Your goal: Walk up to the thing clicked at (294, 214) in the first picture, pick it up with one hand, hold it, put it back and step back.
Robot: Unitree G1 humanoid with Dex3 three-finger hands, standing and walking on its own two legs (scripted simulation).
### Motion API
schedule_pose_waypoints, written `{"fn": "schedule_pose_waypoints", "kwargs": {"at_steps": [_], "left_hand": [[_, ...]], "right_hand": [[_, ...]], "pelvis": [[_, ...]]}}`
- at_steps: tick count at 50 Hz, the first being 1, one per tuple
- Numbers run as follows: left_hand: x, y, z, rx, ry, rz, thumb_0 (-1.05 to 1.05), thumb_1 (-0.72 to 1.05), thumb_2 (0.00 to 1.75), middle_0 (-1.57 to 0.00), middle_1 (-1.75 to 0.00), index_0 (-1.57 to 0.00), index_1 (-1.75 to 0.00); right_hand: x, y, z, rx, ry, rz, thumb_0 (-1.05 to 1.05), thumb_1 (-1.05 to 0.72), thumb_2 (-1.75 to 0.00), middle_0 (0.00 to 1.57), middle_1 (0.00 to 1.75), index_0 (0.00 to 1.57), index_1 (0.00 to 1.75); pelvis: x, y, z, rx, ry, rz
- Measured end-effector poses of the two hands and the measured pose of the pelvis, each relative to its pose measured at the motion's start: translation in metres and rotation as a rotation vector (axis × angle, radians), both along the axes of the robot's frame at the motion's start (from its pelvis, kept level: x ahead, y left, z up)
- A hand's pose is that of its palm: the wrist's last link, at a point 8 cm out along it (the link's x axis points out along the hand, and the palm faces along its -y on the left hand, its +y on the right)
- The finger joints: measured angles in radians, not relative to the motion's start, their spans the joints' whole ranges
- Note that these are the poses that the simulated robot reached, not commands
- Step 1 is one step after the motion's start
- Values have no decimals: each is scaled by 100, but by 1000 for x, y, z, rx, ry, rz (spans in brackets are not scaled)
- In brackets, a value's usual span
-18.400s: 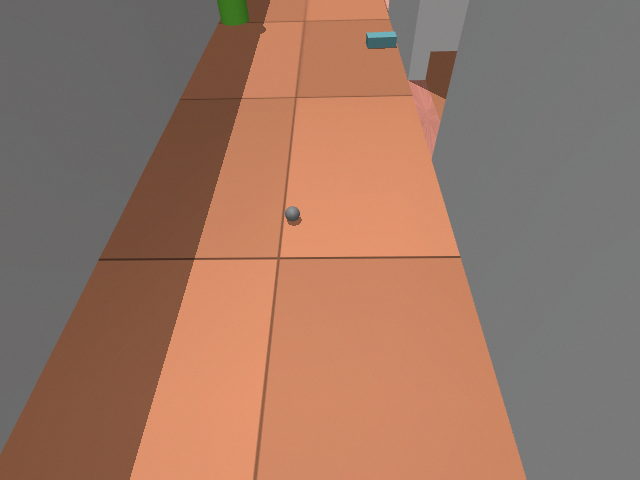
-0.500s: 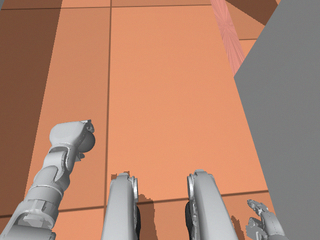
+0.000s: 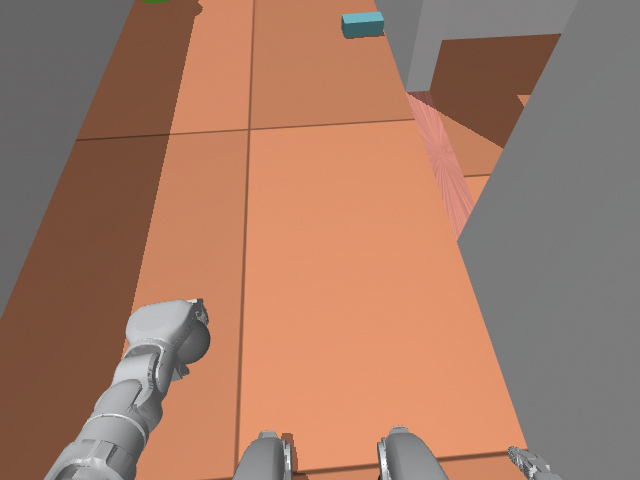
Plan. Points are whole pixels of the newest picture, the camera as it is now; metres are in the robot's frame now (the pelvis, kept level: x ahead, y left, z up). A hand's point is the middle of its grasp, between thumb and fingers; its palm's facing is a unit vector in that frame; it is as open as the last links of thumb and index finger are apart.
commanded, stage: lift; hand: left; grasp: from above
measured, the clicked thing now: (187, 340) +0.34 +0.22 -0.10
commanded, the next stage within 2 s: hold in 0.36 s
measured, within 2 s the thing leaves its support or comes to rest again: neither
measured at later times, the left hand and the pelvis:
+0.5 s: hand (165, 316) +0.34 +0.22 -0.01, palm faces -0.45 -0.08 -0.89, open 9.2 cm; pelvis +0.03 +0.00 +0.07, yaw +0 degrees
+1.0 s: hand (154, 299) +0.35 +0.22 +0.03, palm faces -0.45 -0.06 -0.89, open 9.2 cm; pelvis +0.05 +0.00 +0.08, yaw -1 degrees
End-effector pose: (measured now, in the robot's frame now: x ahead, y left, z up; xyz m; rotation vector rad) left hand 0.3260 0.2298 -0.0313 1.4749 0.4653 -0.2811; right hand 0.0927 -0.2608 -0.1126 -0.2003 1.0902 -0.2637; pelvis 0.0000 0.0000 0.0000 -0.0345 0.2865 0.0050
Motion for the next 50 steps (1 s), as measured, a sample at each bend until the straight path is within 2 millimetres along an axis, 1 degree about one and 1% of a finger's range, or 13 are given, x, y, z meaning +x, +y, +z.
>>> {"fn": "schedule_pose_waypoints", "kwargs": {"at_steps": [9,14,20,26,36,50], "left_hand": [[9,-8,34,0,-5,5,0,14,64,-82,-77,-61,-67],[14,-8,50,4,-8,9,-1,13,66,-82,-76,-61,-67],[18,-8,65,2,-4,5,-1,12,69,-82,-78,-60,-69],[22,-9,79,3,-14,-6,-2,11,72,-82,-81,-59,-71],[29,-7,99,11,-6,-22,-2,12,71,-81,-82,-59,-71],[26,-10,119,5,-15,-44,-2,13,70,-83,-87,-58,-73]], "right_hand": [[4,-6,33,9,14,-5,1,-92,-91,20,30,20,30],[10,-8,46,13,12,-10,1,-92,-91,20,30,20,30],[20,-10,59,17,-4,-13,1,-92,-90,20,30,20,30],[32,-8,67,24,-25,-12,1,-92,-90,20,30,20,29],[50,-3,75,47,-59,-9,1,-92,-90,20,30,20,29],[64,-4,86,52,-92,6,1,-91,-90,20,30,20,29]], "pelvis": [[15,-4,34,14,-57,1],[22,-5,47,18,-83,0],[29,-5,59,22,-109,-3],[36,-4,67,25,-129,-6],[44,-3,76,29,-159,-14],[46,-4,83,33,-198,-17]]}}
